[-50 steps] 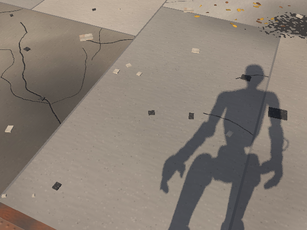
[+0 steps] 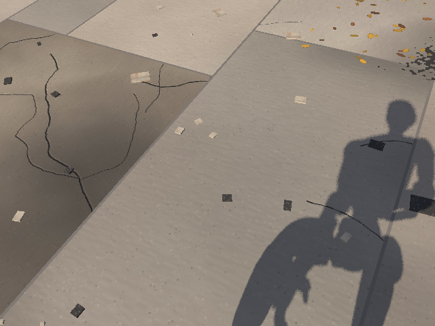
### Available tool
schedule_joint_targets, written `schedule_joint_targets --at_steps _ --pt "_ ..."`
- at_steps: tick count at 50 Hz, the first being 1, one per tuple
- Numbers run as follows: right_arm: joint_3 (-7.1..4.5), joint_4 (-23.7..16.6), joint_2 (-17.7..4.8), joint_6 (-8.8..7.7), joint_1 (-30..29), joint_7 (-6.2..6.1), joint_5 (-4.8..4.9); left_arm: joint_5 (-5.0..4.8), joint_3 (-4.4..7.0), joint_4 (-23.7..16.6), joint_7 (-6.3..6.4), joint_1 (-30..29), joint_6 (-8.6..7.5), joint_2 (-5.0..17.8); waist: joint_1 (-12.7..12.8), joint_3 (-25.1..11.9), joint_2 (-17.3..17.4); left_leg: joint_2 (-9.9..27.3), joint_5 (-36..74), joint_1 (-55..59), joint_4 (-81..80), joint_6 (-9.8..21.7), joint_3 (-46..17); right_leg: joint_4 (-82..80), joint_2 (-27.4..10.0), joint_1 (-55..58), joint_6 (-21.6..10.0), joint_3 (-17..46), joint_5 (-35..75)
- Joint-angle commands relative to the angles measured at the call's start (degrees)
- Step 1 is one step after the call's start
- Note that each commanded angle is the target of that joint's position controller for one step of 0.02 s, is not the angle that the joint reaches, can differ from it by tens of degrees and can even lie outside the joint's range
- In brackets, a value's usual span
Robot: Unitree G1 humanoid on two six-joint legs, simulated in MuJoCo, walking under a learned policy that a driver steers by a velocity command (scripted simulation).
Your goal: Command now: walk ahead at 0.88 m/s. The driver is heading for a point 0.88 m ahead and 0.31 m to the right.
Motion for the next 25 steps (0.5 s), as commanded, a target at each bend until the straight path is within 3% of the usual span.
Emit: schedule_joint_targets --at_steps 1,4,6,7,8,9,10,11,12,13,14,15,16,17,19,21,24,25 --pt "0.32 -7.07 -0.62 -1.08 -12.03 0.84 0.50 -0.62 1.48 -3.47 1.36 0.31 -0.77 9.72 -0.79 14.17 -5.83 -1.53 7.44 0.04 -11.94 -0.44 2.58 -13.55 -12.95 -10.59 -7.83 6.63 13.48" --pt "0.19 -9.16 -1.04 -1.60 -16.20 2.31 1.04 -1.09 1.71 -3.82 1.57 2.28 -0.22 10.26 -1.09 14.52 -5.74 -3.29 7.35 2.94 -20.79 1.12 3.15 -12.37 -14.25 -3.43 -7.05 3.04 19.74" --pt "-0.27 -10.59 -2.17 -1.76 -17.19 2.87 1.14 -0.60 2.19 -4.13 1.44 2.62 0.38 11.72 -2.48 12.24 -8.23 -6.19 2.86 7.58 -23.01 2.64 5.19 -6.93 -15.47 1.63 -6.59 1.51 39.69" --pt "-0.89 -11.04 -3.56 -1.51 -15.67 2.67 1.26 0.21 2.54 -4.03 1.39 2.74 0.76 12.81 -4.35 9.37 -10.83 -8.23 -0.58 11.27 -22.37 3.60 6.27 -2.10 -16.47 4.66 -6.16 1.42 55.18" --pt "-1.96 -10.60 -5.97 -1.06 -10.83 2.18 1.55 1.19 2.89 -3.82 1.42 2.66 1.39 13.80 -7.88 4.97 -13.87 -10.21 -4.47 17.21 -21.16 4.91 7.03 5.56 -17.27 7.22 -5.60 1.32 69.49" --pt "-3.51 -7.63 -8.97 -0.42 0.89 1.41 2.07 2.01 3.19 -3.99 1.53 1.16 2.32 14.64 -14.06 -1.86 -16.36 -11.60 -6.81 30.48 -20.05 6.67 7.27 18.62 -17.54 5.03 -4.90 0.58 78.89" --pt "-4.87 -3.38 -11.72 0.33 15.64 0.43 2.14 2.05 3.01 -5.66 1.60 -1.88 2.62 14.72 -21.23 -8.58 -14.56 -6.45 -8.25 52.64 -19.28 8.54 0.56 36.56 -15.78 -10.21 -3.34 1.41 69.72" --pt "-6.09 -1.08 -17.04 0.12 23.59 0.00 -0.60 1.88 0.40 -7.83 0.39 5.90 1.23 2.86 -14.66 -21.37 4.59 11.28 -36.87 79.77 -22.08 16.25 -30.74 62.53 -4.97 -37.31 -1.49 4.89 22.48" --pt "-5.24 0.34 -13.23 -0.43 25.70 0.32 -0.95 -1.71 0.33 -7.20 -0.14 5.06 -1.50 3.80 -15.55 -29.32 11.62 16.07 -54.48 81.03 -36.84 16.54 -51.68 70.91 -0.74 -42.87 -3.34 14.49 -6.13" --pt "-4.19 1.39 -8.78 -0.77 21.72 0.09 -1.12 -4.93 2.66 -11.01 0.18 -5.69 -2.20 10.64 -15.43 -15.13 10.78 13.95 -48.68 71.49 -41.13 11.64 -44.17 74.09 -3.67 -48.92 -4.51 12.74 -3.96" --pt "-3.72 1.56 -6.84 -1.25 17.37 0.12 -1.30 -5.16 2.74 -12.85 0.59 -10.96 -2.32 10.86 -13.70 -6.96 4.08 12.88 -37.35 60.64 -41.33 9.62 -33.70 72.86 -6.26 -49.54 -4.55 11.29 -0.12" --pt "-3.45 2.25 -5.48 -1.77 13.31 0.36 -1.89 -4.12 2.87 -13.15 0.86 -12.46 -1.96 9.47 -10.38 -2.74 -1.44 11.35 -28.68 50.19 -42.32 8.59 -26.05 69.90 -8.81 -46.40 -4.34 10.81 3.09" --pt "-2.88 2.97 -3.03 -2.31 10.41 0.59 -2.83 -3.48 3.21 -12.70 0.84 -9.88 -0.58 7.97 -6.63 -0.34 -0.56 9.42 -24.34 42.03 -43.25 7.57 -19.35 67.78 -11.31 -41.84 -4.09 11.26 6.07" --pt "-2.60 3.92 -1.38 -2.26 8.28 0.80 -2.87 -3.45 3.22 -12.14 0.55 -7.36 1.05 5.90 -4.28 1.27 1.84 8.23 -22.45 36.79 -44.54 6.95 -14.37 66.90 -12.60 -38.82 -3.82 11.21 6.50" --pt "-2.60 4.87 -1.18 -2.17 5.50 0.92 -1.47 -3.68 3.34 -12.84 0.61 -7.72 3.58 4.32 -2.38 6.32 3.11 7.20 -17.55 30.30 -47.61 5.44 -5.22 65.30 -14.01 -39.90 -3.26 9.97 5.21" --pt "-2.77 5.23 -2.42 -2.46 5.30 0.56 -1.91 -2.74 3.64 -14.88 0.96 -11.80 4.77 5.35 -2.32 10.01 1.98 5.67 -12.22 27.53 -49.52 4.70 1.78 62.93 -13.85 -43.81 -2.48 9.27 11.03" --pt "-2.79 5.00 -3.88 -2.69 7.29 -0.89 -2.65 -1.82 3.89 -18.04 0.41 -18.44 4.21 6.94 -3.54 12.80 -0.33 2.65 -5.57 28.90 -51.27 4.45 9.23 51.97 -11.69 -46.86 -1.85 6.01 22.60" --pt "-2.91 5.07 -5.14 -2.75 9.09 -1.42 -2.68 -1.61 3.79 -18.97 -0.10 -20.40 3.80 6.92 -4.36 12.77 -1.78 3.21 -3.68 31.50 -51.49 4.14 10.42 48.54 -11.30 -47.69 -2.07 4.63 26.05"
